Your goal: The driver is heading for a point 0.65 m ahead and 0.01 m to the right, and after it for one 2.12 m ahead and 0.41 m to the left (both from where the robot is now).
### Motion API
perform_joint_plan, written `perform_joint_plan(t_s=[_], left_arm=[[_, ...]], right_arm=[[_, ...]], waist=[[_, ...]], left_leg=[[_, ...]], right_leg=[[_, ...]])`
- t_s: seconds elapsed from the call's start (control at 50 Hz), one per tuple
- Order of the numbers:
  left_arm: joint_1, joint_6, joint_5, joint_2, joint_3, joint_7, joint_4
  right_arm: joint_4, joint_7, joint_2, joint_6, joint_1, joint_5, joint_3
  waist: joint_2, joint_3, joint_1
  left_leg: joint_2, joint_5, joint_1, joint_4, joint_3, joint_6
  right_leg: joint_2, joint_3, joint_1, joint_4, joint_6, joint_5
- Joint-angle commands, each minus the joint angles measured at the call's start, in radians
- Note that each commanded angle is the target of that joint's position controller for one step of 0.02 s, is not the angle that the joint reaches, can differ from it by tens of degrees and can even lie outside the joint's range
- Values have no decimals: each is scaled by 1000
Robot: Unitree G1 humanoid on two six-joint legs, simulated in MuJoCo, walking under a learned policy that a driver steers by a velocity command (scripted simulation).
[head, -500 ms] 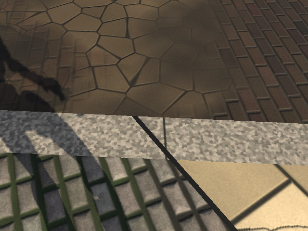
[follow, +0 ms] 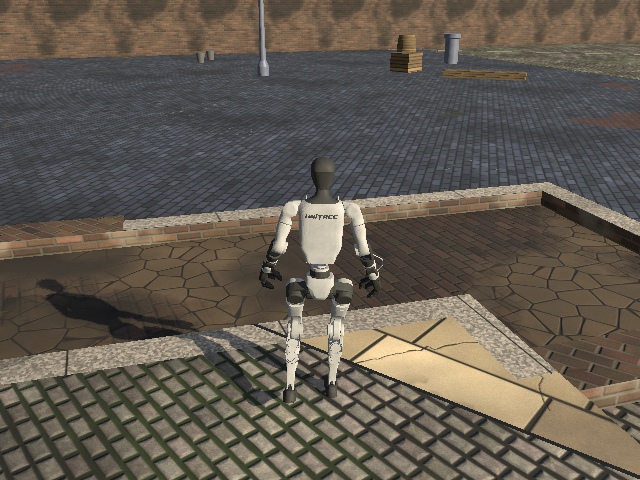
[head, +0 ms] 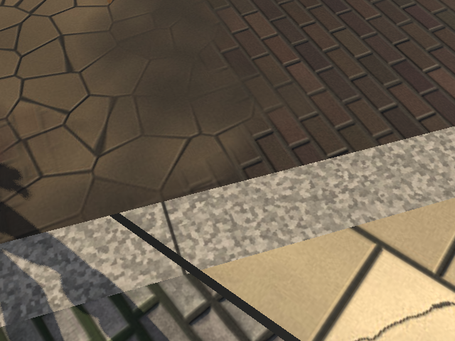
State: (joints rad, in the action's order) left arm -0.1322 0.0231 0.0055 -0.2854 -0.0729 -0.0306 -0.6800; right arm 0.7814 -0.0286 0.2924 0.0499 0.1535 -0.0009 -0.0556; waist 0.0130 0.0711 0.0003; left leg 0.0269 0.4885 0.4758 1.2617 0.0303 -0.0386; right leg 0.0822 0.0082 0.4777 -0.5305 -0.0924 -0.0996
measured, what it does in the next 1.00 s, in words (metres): steps on the spot: left foot, then right foot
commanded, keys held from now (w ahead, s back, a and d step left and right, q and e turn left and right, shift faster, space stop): e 0.24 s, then no key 0.76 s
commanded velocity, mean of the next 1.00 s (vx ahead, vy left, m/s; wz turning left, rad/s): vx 0.03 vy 0.00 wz -0.27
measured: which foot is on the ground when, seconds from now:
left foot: up 0.00-0.36, down 0.38-1.00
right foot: down 0.00-0.38, up 0.40-0.68, down 0.70-1.00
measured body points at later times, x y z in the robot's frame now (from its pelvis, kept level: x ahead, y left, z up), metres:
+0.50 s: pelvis +0.07 +0.06 +0.01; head +0.09 +0.07 +0.46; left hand +0.29 +0.28 -0.09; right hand +0.13 -0.24 -0.08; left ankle +0.11 +0.17 -0.72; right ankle +0.04 -0.06 -0.66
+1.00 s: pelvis +0.06 +0.03 +0.01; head +0.06 +0.03 +0.46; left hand +0.24 +0.23 -0.10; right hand +0.10 -0.24 -0.11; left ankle +0.11 +0.17 -0.72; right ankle +0.01 -0.08 -0.72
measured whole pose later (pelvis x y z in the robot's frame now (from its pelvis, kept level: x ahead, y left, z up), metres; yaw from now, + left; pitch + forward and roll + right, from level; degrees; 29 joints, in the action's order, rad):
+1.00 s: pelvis +0.06 +0.03 +0.01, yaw -15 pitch -1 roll +0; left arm -0.22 0.00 -0.01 -0.19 -0.03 0.01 -0.73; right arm 0.80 -0.02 0.23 0.01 0.21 -0.01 -0.04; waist 0.01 0.02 0.02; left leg 0.02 0.26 0.26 0.54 0.03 -0.04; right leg 0.02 -0.05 0.21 -0.56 0.00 -0.33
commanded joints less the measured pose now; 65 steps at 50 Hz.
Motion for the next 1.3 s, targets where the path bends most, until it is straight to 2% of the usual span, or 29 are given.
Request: perform_joint_plan(t_s=[0.02, 0.08, 0.22, 0.34, 0.36, 0.38, 0.4, 0.42, 0.44, 0.46, 0.5, 0.56, 0.62, 0.68, 0.7, 0.72, 0.74, 0.76, 0.84, 1.0, 1.04, 1.12, 1.16, 1.2, 1.22, 1.24, 1.26, 1.28, 1.3], left_arm=[[-3, 3, -10, -129, -37, 13, 87], [-23, 1, -9, -156, -47, 31, 90], [-23, -39, 1, -161, -49, 64, 117], [-28, -59, 1, -128, -30, 60, 122], [-43, -61, 6, -113, -24, 61, 118], [-80, -60, -1, -75, -12, 62, 117], [-96, -49, 5, -69, -14, 58, 142], [-53, -33, -12, -146, -35, 57, 144], [-50, -33, -1, -186, -53, 55, 125], [-73, -42, 1, -163, -53, 57, 96], [-91, -61, -2, -97, -36, 59, 75], [-49, -62, 1, -22, -6, 52, 85], [-6, -58, 11, -28, -3, 45, 93], [-59, -53, -1, -49, -9, 43, 59], [-72, -52, -13, -86, -13, 49, 68], [-65, -54, -18, -150, -28, 54, 58], [-58, -52, -19, -85, -18, 46, 46], [-44, -47, -24, -40, -5, 40, 51], [-51, -23, -22, -42, 1, 43, 35], [-73, -11, -17, -24, 11, 50, 6], [-110, -16, -11, -42, 4, 53, -15], [-176, -3, 11, -121, -17, 56, -38], [-150, 14, 17, -102, -12, 55, -41], [-60, 11, 30, -91, -7, 48, -28], [-42, 11, 23, -64, -1, 48, -26], [-16, 17, 10, -2, 17, 47, -8], [-14, 34, 23, -2, 14, 56, 41], [-23, 50, 39, -65, -3, 57, 34], [-46, 62, 46, -72, -7, 48, 17]], right_arm=[[-59, -16, 110, -23, 88, -13, -34], [-70, -27, 75, -31, 79, -18, -26], [-111, -24, 71, -34, -25, -6, -25], [-107, 7, 64, -4, 33, 4, -26], [-104, 13, 71, -1, 53, -3, -30], [-115, 13, 130, -2, 61, -25, -42], [-114, 9, 210, -12, 24, -47, -60], [-129, 9, 147, -9, 28, -54, -50], [-139, 6, 133, -8, 14, -40, -46], [-142, 3, 120, -10, -13, -22, -43], [-141, 3, 81, -15, -30, -1, -27], [-134, 9, 60, -29, -32, -8, -19], [-113, 11, 98, -41, 34, -4, -28], [-96, 15, 86, -35, 59, 14, -19], [-95, 20, 70, -22, 73, 1, -11], [-100, 32, 53, -4, 107, -19, -6], [-94, 34, 33, 3, 69, -27, 2], [-93, 34, 52, 1, 21, -25, -2], [-83, 20, 41, -20, 17, -17, -4], [-26, 6, 30, -24, 49, -11, -9], [-3, 2, 24, -28, 68, -5, -10], [-43, 8, 25, 12, 4, 26, -16], [-39, 24, 24, 38, 25, 36, -18], [19, 40, 15, 57, 147, 34, -21], [65, 43, 34, 59, 234, 21, -33], [90, 40, 89, 60, 348, 13, -48], [91, 52, 218, 65, 420, 10, -75], [70, 54, 154, 73, 367, -1, -52], [52, 47, 100, 74, 306, 4, -36]], waist=[[-61, -206, 36], [-81, -230, 33], [-148, -198, -11], [-172, -213, 3], [-153, -203, 17], [-33, -202, -3], [257, -144, -62], [256, -160, -7], [172, -152, -2], [115, -143, -18], [98, -129, -22], [149, -144, -10], [203, -156, 36], [161, -142, 7], [100, -174, 13], [-59, -188, 66], [-124, -193, 39], [-98, -148, 19], [-92, -68, 19], [-40, -56, 17], [-63, -67, 4], [-207, 78, -34], [-204, 81, -12], [-157, 30, 65], [-119, -15, 95], [37, -59, 128], [322, -63, 129], [229, -25, 102], [144, 26, 69]], left_leg=[[31, -81, 82, -58, 50, -1], [6, -118, 78, -184, 48, -24], [-26, -203, 70, -416, 82, -40], [-43, -237, -139, -728, 30, 9], [-21, -329, -227, -844, 33, 31], [135, -397, -315, -904, 168, 86], [290, -602, -319, -939, 369, 233], [381, -634, -272, -960, 477, 340], [345, -631, -274, -942, 419, 330], [283, -625, -279, -918, 337, 283], [225, -671, -288, -898, 244, 244], [148, -676, -303, -885, 137, 219], [167, -661, -339, -868, 170, 242], [148, -599, -281, -845, 174, 184], [130, -514, -221, -827, 157, 131], [48, -405, -173, -801, 68, 80], [14, -311, -237, -795, 14, 33], [8, -298, -243, -785, 8, 14], [9, -329, -246, -777, 12, 27], [10, -344, -265, -777, 13, 12], [-37, -161, -238, -724, -42, 16], [-28, -26, 5, -475, -50, 70], [9, 19, 28, -503, -26, 118], [-23, -164, -258, -740, -73, 141], [-39, -256, -412, -758, -61, 125], [101, -169, -531, -871, 152, 158], [321, -2, -619, -1058, 608, 307], [376, 69, -586, -1096, 721, 359], [349, 66, -574, -1080, 617, 331]], right_leg=[[-256, -346, -204, 216, -188, 260], [-232, -322, -190, 202, -183, 312], [-195, -432, -176, 216, -126, -155], [-194, -475, -220, 110, -97, 35], [-163, -456, -186, 78, -63, 15], [-95, -380, -101, -40, -4, -150], [66, -184, 56, -182, 56, -405], [28, -179, 70, -392, 105, -515], [25, -188, 83, -527, 121, -482], [19, -186, 89, -588, 140, -440], [7, -179, 85, -622, 167, -377], [-44, -76, -24, -369, 183, -335], [-57, -28, -133, -131, 178, -328], [-66, -39, -317, 191, 124, -32], [-136, -112, -417, 166, 95, 91], [-192, -159, -437, 74, 47, 194], [-181, -156, -342, 84, 20, 39], [-165, -155, -292, 105, 26, -46], [-145, -142, -206, 115, 56, -103], [-131, -136, -196, 109, 57, -116], [-125, -149, -206, 142, 31, -368], [-345, -497, -181, 337, -129, -746], [-364, -487, -226, 327, -135, -629], [-279, -337, -125, 262, -76, -488], [-216, -253, -65, 167, -39, -395], [-120, -118, 26, -107, 25, -307], [-8, -21, 239, -396, 77, -408], [-55, -116, 333, -574, 65, -477], [-105, -133, 388, -637, 43, -382]])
